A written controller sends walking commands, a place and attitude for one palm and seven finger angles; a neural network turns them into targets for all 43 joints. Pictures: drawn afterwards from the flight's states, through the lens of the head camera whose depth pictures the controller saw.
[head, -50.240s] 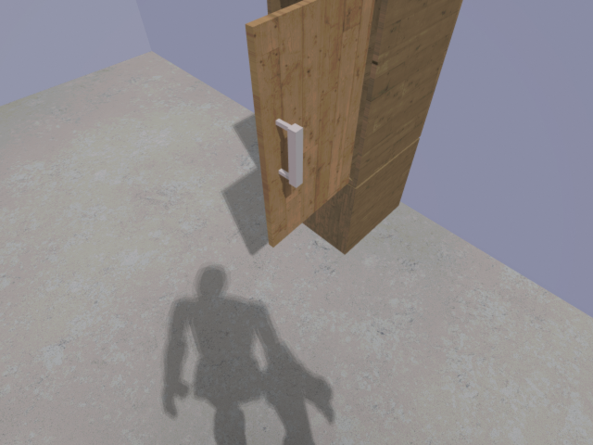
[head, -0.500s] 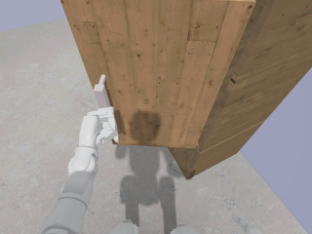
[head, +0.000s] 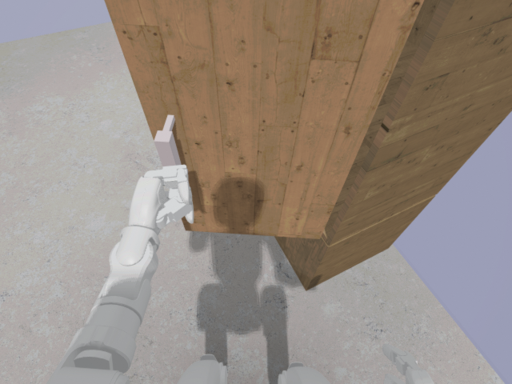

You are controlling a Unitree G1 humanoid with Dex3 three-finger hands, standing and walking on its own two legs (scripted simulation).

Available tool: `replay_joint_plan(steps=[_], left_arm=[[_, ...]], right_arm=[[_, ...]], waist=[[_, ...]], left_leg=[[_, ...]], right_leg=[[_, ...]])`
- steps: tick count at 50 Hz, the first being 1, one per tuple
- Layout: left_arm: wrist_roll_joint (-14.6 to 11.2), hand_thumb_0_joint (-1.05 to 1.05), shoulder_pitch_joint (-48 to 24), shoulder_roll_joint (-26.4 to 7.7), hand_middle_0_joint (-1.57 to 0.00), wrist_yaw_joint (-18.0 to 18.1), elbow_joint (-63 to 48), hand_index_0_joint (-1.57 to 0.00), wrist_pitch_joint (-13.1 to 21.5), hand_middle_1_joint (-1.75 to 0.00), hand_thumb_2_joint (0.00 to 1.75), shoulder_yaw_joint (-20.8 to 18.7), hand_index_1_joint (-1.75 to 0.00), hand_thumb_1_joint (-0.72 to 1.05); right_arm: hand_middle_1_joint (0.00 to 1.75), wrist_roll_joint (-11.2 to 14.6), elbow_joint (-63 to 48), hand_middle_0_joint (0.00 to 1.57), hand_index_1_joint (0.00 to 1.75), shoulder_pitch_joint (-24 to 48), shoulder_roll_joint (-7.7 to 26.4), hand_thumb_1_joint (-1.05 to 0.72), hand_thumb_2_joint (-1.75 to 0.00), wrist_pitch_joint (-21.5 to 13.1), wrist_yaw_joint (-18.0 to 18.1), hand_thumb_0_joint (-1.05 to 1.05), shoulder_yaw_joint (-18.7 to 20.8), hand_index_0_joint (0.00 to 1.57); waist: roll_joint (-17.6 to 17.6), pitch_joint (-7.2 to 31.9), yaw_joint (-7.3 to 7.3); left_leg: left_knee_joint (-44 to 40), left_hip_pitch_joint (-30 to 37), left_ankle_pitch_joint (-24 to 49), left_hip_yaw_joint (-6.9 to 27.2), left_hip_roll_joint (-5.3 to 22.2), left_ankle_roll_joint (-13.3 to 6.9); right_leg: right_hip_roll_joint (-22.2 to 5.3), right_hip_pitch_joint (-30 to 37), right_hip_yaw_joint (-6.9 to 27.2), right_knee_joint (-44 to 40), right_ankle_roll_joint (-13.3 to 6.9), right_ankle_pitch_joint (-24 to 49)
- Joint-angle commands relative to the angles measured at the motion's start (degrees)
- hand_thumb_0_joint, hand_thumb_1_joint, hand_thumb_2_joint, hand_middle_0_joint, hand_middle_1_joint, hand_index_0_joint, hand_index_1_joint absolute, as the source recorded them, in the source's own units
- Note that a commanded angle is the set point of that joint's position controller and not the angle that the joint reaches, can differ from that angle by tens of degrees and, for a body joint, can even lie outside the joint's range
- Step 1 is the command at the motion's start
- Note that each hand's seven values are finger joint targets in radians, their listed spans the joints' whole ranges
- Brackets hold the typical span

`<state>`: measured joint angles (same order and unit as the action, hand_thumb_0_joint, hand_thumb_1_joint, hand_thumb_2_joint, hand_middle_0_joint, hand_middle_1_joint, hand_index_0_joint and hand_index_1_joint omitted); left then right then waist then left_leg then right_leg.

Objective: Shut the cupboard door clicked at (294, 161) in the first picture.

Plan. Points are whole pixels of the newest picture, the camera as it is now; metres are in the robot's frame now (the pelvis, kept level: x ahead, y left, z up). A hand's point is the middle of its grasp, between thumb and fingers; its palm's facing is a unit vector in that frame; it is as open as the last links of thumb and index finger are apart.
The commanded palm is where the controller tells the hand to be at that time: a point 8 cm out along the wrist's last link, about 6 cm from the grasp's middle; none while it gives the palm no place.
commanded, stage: push the door shut along its arc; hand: left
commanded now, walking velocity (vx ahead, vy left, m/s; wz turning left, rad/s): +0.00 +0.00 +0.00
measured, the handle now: (175, 159) +0.48 +0.14 +0.05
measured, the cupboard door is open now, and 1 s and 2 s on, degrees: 60 42 28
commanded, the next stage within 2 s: pull the fist back off the door in 1.70 s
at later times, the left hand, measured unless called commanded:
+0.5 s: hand (192, 175) +0.44 +0.11 +0.05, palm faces -0.22 -0.97 -0.05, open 3.2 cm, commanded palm +0.44 +0.14 +0.06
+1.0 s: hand (217, 150) +0.49 +0.07 +0.06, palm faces -0.35 -0.93 -0.05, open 3.1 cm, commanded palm +0.50 +0.10 +0.06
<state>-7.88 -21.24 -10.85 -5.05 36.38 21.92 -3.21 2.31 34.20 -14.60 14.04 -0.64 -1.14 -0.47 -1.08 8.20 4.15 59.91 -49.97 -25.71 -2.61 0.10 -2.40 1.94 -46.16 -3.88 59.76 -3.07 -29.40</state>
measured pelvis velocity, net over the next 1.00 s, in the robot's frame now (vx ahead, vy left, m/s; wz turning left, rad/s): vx -0.02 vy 0.01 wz -0.02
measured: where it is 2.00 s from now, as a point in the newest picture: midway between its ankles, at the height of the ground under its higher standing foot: outside the picture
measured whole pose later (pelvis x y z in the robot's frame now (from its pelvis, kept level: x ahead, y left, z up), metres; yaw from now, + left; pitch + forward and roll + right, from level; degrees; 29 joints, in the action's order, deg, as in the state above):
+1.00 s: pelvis -0.02 +0.01 -0.03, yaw -1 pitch +23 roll -3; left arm -5.0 -59.3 -20.7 -16.4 70.0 20.9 -8.7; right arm 0.6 38.1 -22.8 15.3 -0.1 -2.5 -1.2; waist -2.9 7.6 11.6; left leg 67.8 -64.8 -26.3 -2.0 1.0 -3.6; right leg 2.5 -60.0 -4.8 65.9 -2.4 -29.1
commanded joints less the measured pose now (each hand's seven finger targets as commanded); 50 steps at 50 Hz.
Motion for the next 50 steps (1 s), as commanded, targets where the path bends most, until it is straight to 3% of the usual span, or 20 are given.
replay_joint_plan(steps=[1,7,8,10,14,18,20,22,26,27,30,32,33,34,36,40,42,44,45,50], left_arm=[[-0.95,0.00,-25.84,-7.78,-1.30,-1.03,-9.31,-1.30,5.00,-1.50,0.90,-2.88,-1.50,0.90],[-0.96,0.00,-32.08,-7.07,-1.30,-3.45,-3.54,-1.30,4.62,-1.50,0.90,-2.13,-1.50,0.90],[-0.93,0.00,-33.16,-7.84,-1.30,-3.70,-3.30,-1.30,4.68,-1.50,0.90,-2.69,-1.50,0.90],[-0.63,0.00,-35.38,-6.27,-1.30,-4.37,-1.89,-1.30,5.01,-1.50,0.90,-1.12,-1.50,0.90],[-0.30,0.00,-42.76,-6.88,-1.30,-5.26,1.81,-1.30,5.69,-1.50,0.90,-0.85,-1.50,0.90],[0.09,0.00,-47.56,-8.05,-1.30,-6.56,5.82,-1.30,6.35,-1.50,0.90,-1.16,-1.50,0.90],[0.21,0.00,-51.65,-5.61,-1.30,-7.21,9.00,-1.30,6.37,-1.50,0.90,1.17,-1.50,0.90],[0.20,0.00,-55.14,-6.08,-1.30,-7.53,10.82,-1.30,6.45,-1.50,0.90,0.93,-1.50,0.90],[0.41,0.00,-57.78,-5.90,-1.30,-8.06,10.62,-1.30,6.98,-1.50,0.90,0.87,-1.50,0.90],[0.44,0.00,-57.01,-5.70,-1.30,-8.04,12.24,-1.30,6.56,-1.50,0.90,0.70,-1.50,0.90],[1.10,0.00,-61.55,-9.88,-1.30,-7.34,15.25,-1.30,5.91,-1.50,0.90,-2.48,-1.50,0.90],[1.84,0.00,-62.61,-10.66,-1.30,-7.19,16.69,-1.30,5.67,-1.50,0.90,-2.93,-1.50,0.90],[2.13,0.00,-62.85,-13.73,-1.30,-7.04,16.90,-1.30,5.81,-1.50,0.90,-5.47,-1.50,0.90],[2.11,0.00,-63.97,-13.60,-1.30,-7.20,16.94,-1.30,5.70,-1.50,0.90,-5.32,-1.50,0.90],[2.27,0.00,-63.48,-16.41,-1.30,-7.57,17.81,-1.30,5.51,-1.50,0.90,-7.75,-1.50,0.90],[2.39,0.00,-66.17,-15.26,-1.30,-9.60,18.43,-1.30,5.24,-1.50,0.90,-6.00,-1.50,0.90],[2.29,0.00,-66.42,-16.70,-1.30,-10.35,19.18,-1.30,4.43,-1.50,0.90,-6.89,-1.50,0.90],[1.98,0.00,-67.96,-15.95,-1.30,-11.36,19.13,-1.30,4.03,-1.50,0.90,-6.07,-1.50,0.90],[1.98,0.00,-68.93,-16.08,-1.30,-11.54,20.29,-1.30,3.50,-1.50,0.90,-6.01,-1.50,0.90],[1.94,0.00,-73.81,-16.33,-1.30,-12.42,20.97,-1.30,2.39,-1.50,0.90,-5.35,-1.50,0.90]], right_arm=[[0.30,0.10,-5.61,0.20,0.30,-2.86,8.18,-0.90,-0.90,-2.11,0.57,0.00,3.03,0.20],[0.30,-0.02,-4.68,0.20,0.30,-5.12,8.85,-0.90,-0.90,-1.72,0.12,0.00,3.37,0.20],[0.30,-0.08,-4.54,0.20,0.30,-5.54,9.13,-0.90,-0.90,-1.64,0.16,0.00,3.49,0.20],[0.30,-0.05,-4.17,0.20,0.30,-6.12,9.09,-0.90,-0.90,-1.50,0.03,0.00,3.63,0.20],[0.30,-0.16,-2.70,0.20,0.30,-7.43,9.57,-0.90,-0.90,-1.40,0.13,0.00,3.68,0.20],[0.30,-0.31,-1.63,0.20,0.30,-8.62,10.13,-0.90,-0.90,-1.38,0.21,0.00,3.79,0.20],[0.30,-0.35,-0.91,0.20,0.30,-9.21,10.10,-0.90,-0.90,-1.37,0.16,0.00,3.59,0.20],[0.30,-0.53,-0.22,0.20,0.30,-9.78,10.52,-0.90,-0.90,-1.63,0.22,0.00,3.72,0.20],[0.30,-1.00,0.02,0.20,0.30,-11.23,10.93,-0.90,-0.90,-1.79,-0.14,0.00,4.08,0.20],[0.30,-0.99,0.11,0.20,0.30,-11.35,11.00,-0.90,-0.90,-1.64,-0.27,0.00,4.10,0.20],[0.30,-1.28,0.52,0.20,0.30,-12.65,11.60,-0.90,-0.90,-1.21,-0.25,0.00,3.83,0.20],[0.30,-1.43,0.26,0.20,0.30,-13.07,11.51,-0.90,-0.90,-1.21,-0.51,0.00,3.66,0.20],[0.30,-1.59,0.22,0.20,0.30,-13.47,11.89,-0.90,-0.90,-1.15,-0.41,0.00,3.71,0.20],[0.30,-1.65,-0.02,0.20,0.30,-13.68,11.73,-0.90,-0.90,-1.06,-0.53,0.00,3.51,0.20],[0.30,-1.75,-0.34,0.20,0.30,-14.29,11.73,-0.90,-0.90,-0.91,-0.69,0.00,3.42,0.20],[0.30,-1.67,-0.48,0.20,0.30,-14.91,11.71,-0.90,-0.90,-0.75,-0.89,0.00,3.36,0.20],[0.30,-1.61,-0.33,0.20,0.30,-15.42,11.96,-0.90,-0.90,-0.58,-0.82,0.00,3.41,0.20],[0.30,-1.55,-0.22,0.20,0.30,-15.70,11.94,-0.90,-0.90,-0.73,-0.74,0.00,3.36,0.20],[0.30,-1.56,0.22,0.20,0.30,-16.12,12.06,-0.90,-0.90,-0.56,-0.61,0.00,3.34,0.20],[0.30,-1.85,1.12,0.20,0.30,-17.06,12.20,-0.90,-0.90,-1.03,-0.43,0.00,3.22,0.20]], waist=[[-0.77,19.85,1.80],[0.33,20.67,3.16],[-1.00,21.17,3.09],[-0.71,21.40,3.85],[-0.03,20.23,5.50],[-2.41,21.35,5.82],[-1.96,19.86,7.25],[-2.88,20.02,7.91],[-5.56,25.54,7.74],[-4.44,25.05,7.83],[-3.20,23.38,8.81],[-2.91,22.60,9.04],[-3.97,24.34,8.38],[-4.00,25.55,8.81],[-3.65,26.71,8.27],[-4.93,26.64,9.36],[-3.97,26.63,9.71],[-5.92,28.08,9.86],[-4.19,26.41,10.71],[-6.60,27.31,11.64]], left_leg=[[-5.61,15.46,13.36,4.36,0.34,0.57],[-5.24,16.13,14.33,5.18,0.45,0.56],[-4.90,16.67,14.83,5.35,0.51,0.48],[-4.90,18.05,15.23,5.76,0.60,0.60],[-4.79,17.58,12.60,6.41,0.67,0.31],[-4.55,18.30,11.45,7.24,0.77,0.36],[-4.75,18.47,9.33,8.10,0.91,0.47],[-4.55,17.83,7.27,8.42,0.83,0.41],[-4.12,22.45,10.92,10.04,1.33,0.79],[-4.03,21.98,10.57,10.08,1.35,0.73],[-3.45,18.34,8.75,10.17,1.37,0.43],[-3.06,16.06,7.70,9.50,1.13,0.20],[-2.49,16.49,8.97,9.59,1.18,0.17],[-2.27,16.56,9.65,9.54,1.16,0.16],[-1.46,15.08,11.28,8.83,1.11,0.04],[-0.56,15.53,12.07,9.19,1.42,0.06],[0.05,13.68,11.73,8.62,1.39,-0.21],[0.44,15.71,13.78,9.05,1.48,-0.10],[0.60,14.89,13.09,9.26,1.69,-0.20],[1.98,14.70,13.56,9.45,1.58,-0.35]], right_leg=[[-0.92,5.17,5.29,-8.95,2.08,18.77],[-0.55,2.97,4.48,-8.33,1.91,18.77],[-0.51,2.38,4.53,-8.08,1.78,18.98],[-0.40,0.62,3.95,-7.99,1.65,18.47],[-0.23,-2.04,3.81,-8.37,1.56,15.42],[-0.07,-4.51,3.49,-7.77,1.05,13.13],[0.05,-7.69,2.93,-7.75,1.07,10.84],[0.03,-9.24,2.99,-7.62,0.95,9.13],[0.04,-11.31,2.16,-5.80,0.54,10.83],[0.17,-11.59,2.13,-5.97,0.57,10.58],[0.29,-12.36,2.44,-5.44,0.75,9.59],[0.41,-11.62,2.75,-5.62,0.81,8.84],[0.44,-11.44,2.87,-4.92,0.59,9.47],[0.50,-11.12,2.85,-4.72,0.71,9.87],[0.67,-9.04,3.26,-4.60,0.75,11.12],[0.95,-10.83,3.24,-4.23,0.81,11.68],[1.06,-9.81,3.63,-4.54,0.92,11.84],[1.16,-11.21,3.29,-3.93,0.78,13.01],[1.25,-12.00,3.12,-4.17,0.90,12.52],[1.33,-13.94,3.10,-3.49,0.78,12.25]])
